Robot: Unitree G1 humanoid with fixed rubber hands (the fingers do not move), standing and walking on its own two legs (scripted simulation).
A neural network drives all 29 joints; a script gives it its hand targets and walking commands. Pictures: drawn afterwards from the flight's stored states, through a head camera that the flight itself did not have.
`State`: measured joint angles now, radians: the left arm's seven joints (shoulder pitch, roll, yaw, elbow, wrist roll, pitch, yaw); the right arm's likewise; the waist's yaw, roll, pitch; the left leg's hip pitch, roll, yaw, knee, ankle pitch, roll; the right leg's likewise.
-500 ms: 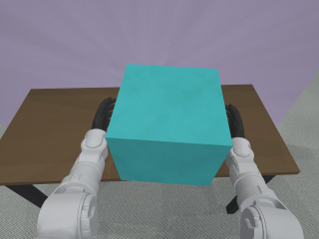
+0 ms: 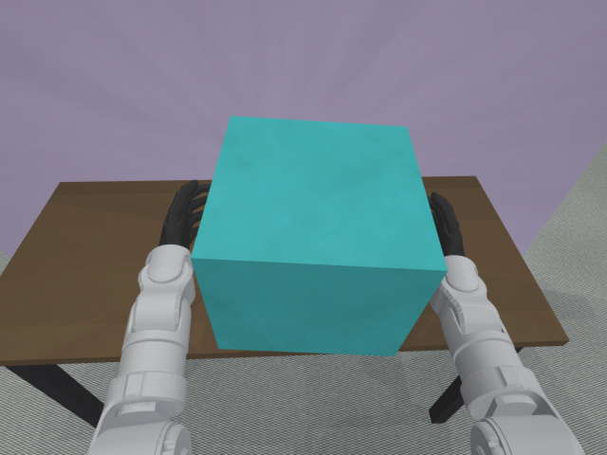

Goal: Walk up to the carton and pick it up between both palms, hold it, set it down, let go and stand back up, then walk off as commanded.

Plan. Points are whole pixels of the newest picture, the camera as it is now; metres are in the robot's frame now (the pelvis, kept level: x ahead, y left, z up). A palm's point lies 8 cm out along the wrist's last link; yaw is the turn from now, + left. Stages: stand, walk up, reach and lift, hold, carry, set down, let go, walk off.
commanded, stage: reach and lift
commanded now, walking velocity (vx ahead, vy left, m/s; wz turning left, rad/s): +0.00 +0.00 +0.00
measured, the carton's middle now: (313, 237) +0.42 -0.02 +0.06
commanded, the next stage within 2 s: hold in 1.42 s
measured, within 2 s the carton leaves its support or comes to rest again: neither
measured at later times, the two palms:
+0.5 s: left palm (162, 234) +0.35 +0.17 +0.15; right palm (453, 245) +0.34 -0.19 +0.12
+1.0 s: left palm (151, 226) +0.35 +0.17 +0.17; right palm (455, 233) +0.34 -0.19 +0.14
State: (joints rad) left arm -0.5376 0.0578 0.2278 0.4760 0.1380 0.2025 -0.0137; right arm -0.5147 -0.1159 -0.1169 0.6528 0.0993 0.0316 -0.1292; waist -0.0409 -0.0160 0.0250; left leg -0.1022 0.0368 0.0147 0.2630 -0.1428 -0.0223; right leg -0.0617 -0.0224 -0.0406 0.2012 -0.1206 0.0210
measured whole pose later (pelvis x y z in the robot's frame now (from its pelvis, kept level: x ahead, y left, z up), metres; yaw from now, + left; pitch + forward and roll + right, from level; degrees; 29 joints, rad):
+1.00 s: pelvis -0.01 +0.00 +0.00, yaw +1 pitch -6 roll -1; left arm -0.53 0.01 0.28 0.10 0.25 0.58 -0.07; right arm -0.55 -0.11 -0.11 0.50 0.14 0.24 -0.11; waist -0.07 -0.05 0.04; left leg -0.03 0.03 0.00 0.28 -0.15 -0.02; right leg 0.01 -0.03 -0.05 0.23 -0.13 0.02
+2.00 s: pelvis -0.02 -0.01 +0.00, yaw +0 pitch -6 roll +0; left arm -0.61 0.03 0.32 0.10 0.28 0.69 -0.08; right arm -0.66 -0.14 -0.09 0.54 0.18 0.34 -0.12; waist -0.06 -0.04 0.01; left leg -0.04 0.04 0.00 0.27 -0.13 -0.03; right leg -0.01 -0.01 -0.04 0.23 -0.12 0.01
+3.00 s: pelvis -0.02 -0.01 +0.00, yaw +1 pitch -6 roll +0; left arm -0.62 0.03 0.33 0.11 0.28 0.69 -0.09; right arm -0.67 -0.14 -0.08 0.54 0.18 0.36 -0.12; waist -0.06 -0.04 0.00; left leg -0.04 0.03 -0.01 0.27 -0.13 -0.03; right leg -0.01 -0.01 -0.03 0.23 -0.13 0.01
